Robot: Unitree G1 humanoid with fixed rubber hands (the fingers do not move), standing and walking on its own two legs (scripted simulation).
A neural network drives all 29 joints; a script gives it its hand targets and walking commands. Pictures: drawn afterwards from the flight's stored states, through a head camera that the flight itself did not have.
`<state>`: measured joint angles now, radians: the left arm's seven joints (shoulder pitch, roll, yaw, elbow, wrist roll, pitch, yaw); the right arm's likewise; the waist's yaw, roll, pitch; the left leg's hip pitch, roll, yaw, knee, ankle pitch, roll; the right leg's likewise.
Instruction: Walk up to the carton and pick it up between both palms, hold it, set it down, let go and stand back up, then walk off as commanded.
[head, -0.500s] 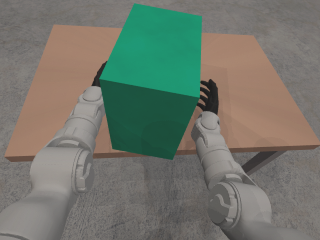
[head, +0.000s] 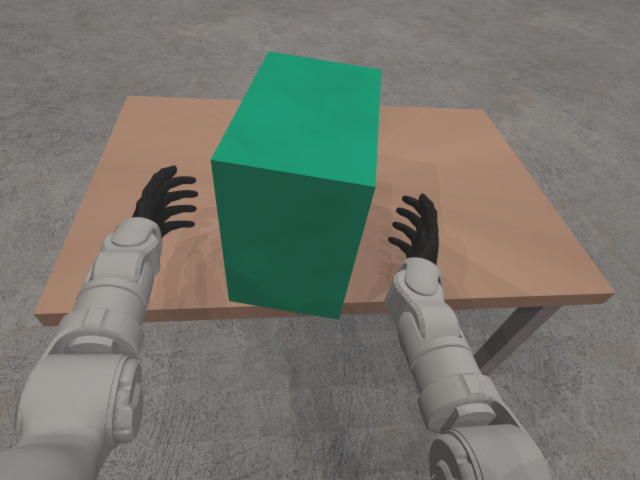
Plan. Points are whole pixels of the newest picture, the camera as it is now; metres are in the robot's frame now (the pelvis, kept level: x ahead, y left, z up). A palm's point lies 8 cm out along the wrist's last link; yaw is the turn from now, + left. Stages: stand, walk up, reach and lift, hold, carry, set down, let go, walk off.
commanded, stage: set down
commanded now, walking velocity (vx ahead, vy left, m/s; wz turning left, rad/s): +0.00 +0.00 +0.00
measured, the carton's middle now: (304, 186) +0.51 +0.00 +0.09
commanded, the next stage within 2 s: none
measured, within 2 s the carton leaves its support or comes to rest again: neither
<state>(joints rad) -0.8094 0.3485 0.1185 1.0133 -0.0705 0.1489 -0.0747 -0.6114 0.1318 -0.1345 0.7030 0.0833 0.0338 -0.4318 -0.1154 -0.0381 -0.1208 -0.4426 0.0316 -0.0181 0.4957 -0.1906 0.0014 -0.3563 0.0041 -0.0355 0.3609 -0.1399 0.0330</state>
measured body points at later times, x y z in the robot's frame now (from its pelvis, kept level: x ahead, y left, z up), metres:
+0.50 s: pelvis -0.02 -0.01 +0.00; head +0.00 +0.03 +0.45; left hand +0.40 +0.20 +0.07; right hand +0.33 -0.15 +0.09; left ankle +0.03 +0.11 -0.74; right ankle +0.02 -0.14 -0.74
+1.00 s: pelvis -0.01 -0.01 +0.00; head -0.01 +0.03 +0.45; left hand +0.35 +0.22 +0.05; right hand +0.26 -0.16 +0.09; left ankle +0.03 +0.11 -0.74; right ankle +0.02 -0.14 -0.74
